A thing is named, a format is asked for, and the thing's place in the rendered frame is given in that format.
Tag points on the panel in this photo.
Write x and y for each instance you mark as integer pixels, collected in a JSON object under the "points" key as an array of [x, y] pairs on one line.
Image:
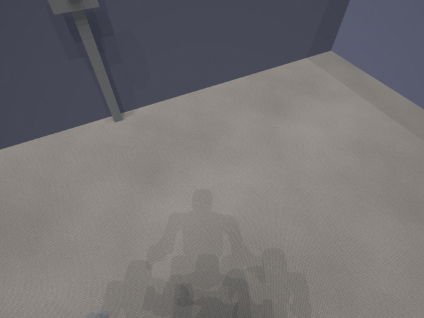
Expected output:
{"points": [[76, 7]]}

